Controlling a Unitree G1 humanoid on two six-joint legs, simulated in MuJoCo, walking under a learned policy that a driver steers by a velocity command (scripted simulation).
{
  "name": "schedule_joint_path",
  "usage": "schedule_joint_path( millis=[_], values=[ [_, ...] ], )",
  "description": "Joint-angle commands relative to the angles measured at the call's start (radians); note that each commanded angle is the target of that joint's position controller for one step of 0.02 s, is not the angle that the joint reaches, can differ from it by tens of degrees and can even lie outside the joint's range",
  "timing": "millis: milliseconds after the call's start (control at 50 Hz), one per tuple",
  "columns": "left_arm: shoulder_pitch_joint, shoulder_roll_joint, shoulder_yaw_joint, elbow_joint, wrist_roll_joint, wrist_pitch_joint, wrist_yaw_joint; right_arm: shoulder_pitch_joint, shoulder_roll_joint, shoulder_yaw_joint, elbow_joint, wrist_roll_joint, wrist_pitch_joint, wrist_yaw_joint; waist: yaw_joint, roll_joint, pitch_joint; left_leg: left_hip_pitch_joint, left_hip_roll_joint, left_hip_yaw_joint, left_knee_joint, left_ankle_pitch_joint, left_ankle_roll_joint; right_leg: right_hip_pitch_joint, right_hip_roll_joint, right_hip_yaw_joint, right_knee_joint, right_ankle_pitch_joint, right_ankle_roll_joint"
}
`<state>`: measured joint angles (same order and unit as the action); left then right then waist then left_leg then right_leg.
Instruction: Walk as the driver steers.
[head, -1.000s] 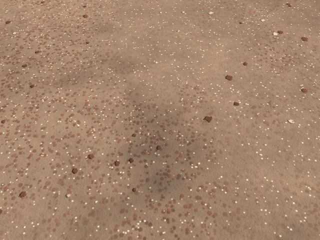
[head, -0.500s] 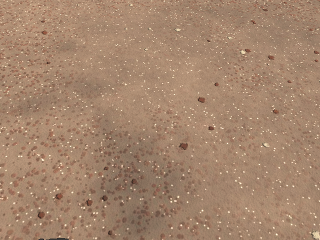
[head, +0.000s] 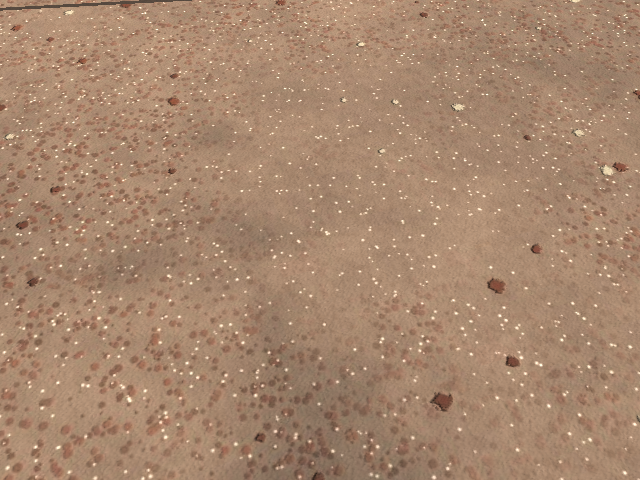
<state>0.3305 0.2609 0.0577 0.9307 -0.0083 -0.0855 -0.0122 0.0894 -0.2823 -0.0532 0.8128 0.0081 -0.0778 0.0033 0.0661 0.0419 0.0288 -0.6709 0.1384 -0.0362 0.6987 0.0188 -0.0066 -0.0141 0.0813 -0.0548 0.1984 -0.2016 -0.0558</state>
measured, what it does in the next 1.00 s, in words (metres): walks ahead, turning left: left foot, then right foot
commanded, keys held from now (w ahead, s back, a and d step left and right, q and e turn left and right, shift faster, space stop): w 0.14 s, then w+q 0.86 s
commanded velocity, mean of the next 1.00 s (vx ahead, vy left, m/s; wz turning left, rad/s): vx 0.50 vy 0.00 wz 0.38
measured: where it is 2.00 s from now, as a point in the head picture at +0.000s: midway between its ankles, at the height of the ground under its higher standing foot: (194, 246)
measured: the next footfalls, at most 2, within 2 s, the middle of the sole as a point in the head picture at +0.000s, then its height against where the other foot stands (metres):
left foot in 0.16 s outside the picture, level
right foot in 0.68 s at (379, 442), level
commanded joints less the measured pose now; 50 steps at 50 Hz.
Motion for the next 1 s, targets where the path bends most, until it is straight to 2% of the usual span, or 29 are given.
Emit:
schedule_joint_path(
  millis=[20, 100, 120, 140, 160, 180, 200, 220, 240, 260, 280, 300, 340, 420, 500, 560, 600, 640, 660, 680, 700, 720, 740, 760, 780, 800, 860, 940, 1000],
  values=[
    [0.0, 0.174, 0.035, -0.035, -0.013, -0.009, 0.01, -0.092, -0.04, 0.003, -0.078, 0.008, -0.013, 0.015, -0.003, -0.079, 0.057, 0.083, -0.036, 0.025, -0.119, 0.095, 0.007, -0.088, -0.276, 0.116, -0.086, 0.221, -0.151],
    [0.025, 0.19, 0.042, -0.008, -0.016, 0.016, 0.018, -0.119, -0.081, -0.007, -0.109, 0.009, -0.018, 0.034, -0.027, -0.092, 0.039, 0.087, -0.058, 0.016, -0.183, -0.032, 0.054, 0.073, -0.342, 0.134, 0.013, 0.332, -0.118],
    [0.013, 0.199, 0.044, -0.009, -0.015, 0.022, 0.019, -0.076, -0.1, -0.015, -0.101, 0.009, -0.019, 0.036, -0.056, -0.107, 0.009, 0.158, -0.081, 0.036, -0.189, -0.075, 0.069, 0.091, -0.339, 0.126, 0.072, 0.456, -0.106],
    [-0.006, 0.198, 0.042, -0.011, -0.012, 0.03, 0.02, 0.03, -0.127, -0.032, -0.071, 0.008, -0.018, 0.033, -0.118, -0.107, -0.057, 0.306, -0.114, 0.069, -0.21, -0.083, 0.094, 0.079, -0.306, 0.095, 0.207, 0.603, -0.086],
    [-0.006, 0.172, 0.031, -0.02, -0.002, 0.035, 0.024, 0.201, -0.177, -0.057, -0.019, 0.007, -0.015, 0.025, -0.186, -0.086, -0.174, 0.546, -0.108, 0.064, -0.189, -0.066, 0.127, -0.005, -0.25, 0.043, 0.419, 0.601, -0.054],
    [0.091, 0.081, 0.001, -0.05, 0.014, 0.024, 0.02, 0.33, -0.279, -0.08, 0.002, -0.014, -0.011, 0.02, -0.167, 0.102, -0.339, 0.938, 0.132, -0.307, -0.18, -0.121, 0.261, -0.347, -0.138, -0.009, 0.802, 0.271, 0.008],
    [0.114, 0.043, -0.015, -0.035, 0.011, -0.001, 0.012, 0.358, -0.251, -0.074, 0.016, 0.007, -0.006, 0.027, -0.16, 0.253, -0.423, 1.082, 0.236, -0.704, -0.367, -0.297, 0.366, -0.595, -0.01, 0.074, 1.03, -0.343, 0.043],
    [0.035, 0.146, 0.009, -0.055, -0.013, -0.025, 0.003, 0.299, -0.183, -0.049, 0.0, 0.012, -0.007, 0.03, -0.168, 0.169, -0.315, 1.02, 0.206, -0.661, -0.407, -0.403, 0.32, -0.715, -0.077, 0.155, 1.117, -0.345, 0.023],
    [-0.054, 0.159, 0.011, -0.081, -0.031, -0.04, 0.0, 0.223, -0.152, -0.041, -0.023, 0.004, -0.008, 0.028, -0.155, 0.104, -0.194, 0.885, 0.167, -0.53, -0.42, -0.362, 0.288, -0.742, -0.123, 0.138, 1.1, -0.261, 0.006],
    [-0.097, 0.149, 0.009, -0.089, -0.022, -0.046, 0.004, 0.161, -0.136, -0.037, -0.036, -0.006, -0.01, 0.028, -0.127, 0.02, -0.108, 0.739, 0.131, -0.43, -0.445, -0.262, 0.275, -0.72, -0.16, 0.123, 1.033, -0.184, 0.006],
    [-0.103, 0.151, 0.017, -0.088, -0.004, -0.042, 0.009, 0.126, -0.111, -0.03, -0.045, -0.014, -0.014, 0.027, -0.095, 0.004, -0.078, 0.638, 0.1, -0.368, -0.467, -0.167, 0.261, -0.656, -0.193, 0.132, 0.953, -0.131, 0.009],
    [-0.093, 0.138, 0.017, -0.087, 0.005, -0.033, 0.01, 0.111, -0.102, -0.027, -0.051, -0.019, -0.014, 0.027, -0.069, 0.015, -0.07, 0.577, 0.08, -0.342, -0.49, -0.118, 0.26, -0.601, -0.202, 0.136, 0.913, -0.103, 0.016],
    [-0.088, 0.111, 0.014, -0.089, 0.016, -0.017, 0.014, 0.122, -0.116, -0.032, -0.05, -0.008, -0.016, 0.021, -0.051, 0.021, -0.061, 0.515, 0.062, -0.295, -0.528, -0.074, 0.276, -0.564, -0.198, 0.126, 0.829, -0.076, 0.043],
    [-0.24, 0.098, 0.01, -0.14, 0.02, -0.007, 0.021, 0.184, -0.159, -0.048, -0.032, 0.004, -0.015, -0.005, -0.082, 0.014, -0.003, 0.457, 0.022, -0.226, -0.559, -0.11, 0.255, -0.588, -0.171, 0.124, 0.558, 0.144, 0.092],
    [-0.371, 0.084, 0.001, -0.177, 0.008, -0.018, 0.008, 0.249, -0.17, -0.055, -0.013, 0.012, -0.004, -0.019, -0.126, 0.031, 0.009, 0.428, -0.003, -0.208, -0.533, -0.149, 0.217, -0.499, -0.12, 0.115, 0.366, 0.299, 0.106],
    [-0.425, 0.104, 0.004, -0.201, -0.001, -0.028, -0.002, 0.287, -0.164, -0.056, -0.001, 0.018, 0.007, -0.023, -0.138, 0.033, 0.011, 0.495, 0.021, -0.264, -0.472, -0.18, 0.207, -0.482, -0.11, 0.139, 0.292, 0.278, 0.098],
    [-0.416, 0.13, 0.011, -0.204, -0.003, -0.039, -0.008, 0.288, -0.167, -0.06, -0.004, 0.015, 0.016, -0.028, -0.122, 0.05, 0.002, 0.537, 0.037, -0.312, -0.415, -0.172, 0.196, -0.44, -0.106, 0.146, 0.259, 0.212, 0.085],
    [-0.322, 0.156, 0.025, -0.18, -0.004, -0.049, -0.007, 0.275, -0.152, -0.058, -0.016, 0.011, 0.026, -0.03, -0.069, 0.074, -0.032, 0.54, 0.018, -0.333, -0.323, -0.116, 0.175, -0.307, -0.1, 0.123, 0.217, 0.143, 0.053],
    [-0.211, 0.19, 0.041, -0.155, 0.005, -0.054, -0.002, 0.269, -0.114, -0.044, -0.029, 0.007, 0.026, -0.027, -0.017, 0.059, -0.111, 0.494, -0.04, -0.302, -0.188, -0.087, 0.146, -0.128, -0.134, 0.141, 0.214, 0.124, 0.017],
    [-0.045, 0.251, 0.058, -0.134, 0.015, -0.054, 0.006, 0.275, -0.053, -0.022, -0.053, -0.01, 0.025, -0.024, 0.044, -0.065, -0.26, 0.358, -0.115, -0.206, 0.106, -0.247, 0.106, 0.131, -0.313, 0.307, 0.236, 0.067, -0.043],
    [0.019, 0.326, 0.077, -0.103, 0.018, -0.035, 0.004, 0.402, 0.0, -0.006, -0.092, 0.022, 0.009, -0.021, -0.023, -0.394, -0.343, -0.003, -0.233, -0.09, 0.403, -0.63, 0.048, 0.398, -0.517, 0.757, 0.136, -0.131, -0.2],
    [-0.014, 0.222, 0.055, -0.118, 0.003, -0.032, -0.002, 0.386, -0.113, -0.027, -0.068, 0.04, 0.008, -0.026, -0.003, -0.278, -0.267, -0.12, -0.146, -0.134, 0.537, -0.599, 0.039, 0.343, -0.506, 0.796, 0.094, -0.307, -0.189],
    [-0.063, 0.154, 0.038, -0.134, 0.001, -0.03, 0.0, 0.289, -0.166, -0.043, -0.08, 0.036, 0.012, -0.027, 0.015, -0.187, -0.151, -0.139, -0.111, -0.123, 0.557, -0.506, 0.039, 0.229, -0.456, 0.622, 0.084, -0.258, -0.14],
    [-0.118, 0.131, 0.028, -0.141, 0.009, -0.027, -0.001, 0.252, -0.154, -0.045, -0.085, 0.027, 0.019, -0.029, -0.007, -0.13, -0.096, -0.097, -0.075, -0.101, 0.539, -0.429, 0.03, 0.117, -0.409, 0.494, 0.066, -0.129, -0.114],
    [-0.15, 0.105, 0.022, -0.136, 0.013, -0.023, -0.001, 0.222, -0.141, -0.048, -0.096, 0.016, 0.022, -0.028, -0.021, -0.13, -0.048, -0.079, -0.052, -0.099, 0.497, -0.379, 0.026, 0.039, -0.376, 0.411, 0.044, -0.032, -0.106],
    [-0.163, 0.099, 0.018, -0.13, 0.021, -0.022, 0.002, 0.22, -0.119, -0.049, -0.106, 0.019, 0.028, -0.02, -0.04, -0.153, -0.031, -0.037, -0.027, -0.094, 0.47, -0.346, 0.025, -0.018, -0.352, 0.337, 0.02, 0.029, -0.097],
    [-0.153, 0.124, 0.03, -0.107, 0.015, -0.032, 0.005, 0.192, -0.067, -0.039, -0.142, 0.022, 0.044, -0.009, -0.049, -0.141, -0.013, -0.035, -0.005, -0.064, 0.405, -0.29, 0.014, -0.065, -0.344, 0.214, -0.036, 0.159, -0.12],
    [-0.147, 0.164, 0.041, -0.092, 0.013, -0.029, 0.011, 0.121, -0.053, -0.029, -0.185, 0.018, 0.043, 0.006, -0.039, -0.11, 0.001, -0.041, -0.004, -0.04, 0.212, -0.117, 0.006, -0.051, -0.334, 0.071, -0.061, 0.284, -0.123],
    [-0.119, 0.184, 0.044, -0.085, 0.007, -0.019, 0.016, 0.02, -0.039, -0.019, -0.22, 0.017, 0.037, 0.027, -0.002, -0.095, 0.027, 0.001, -0.025, 0.017, 0.056, -0.003, 0.02, -0.036, -0.321, -0.022, -0.062, 0.31, -0.104]
  ],
)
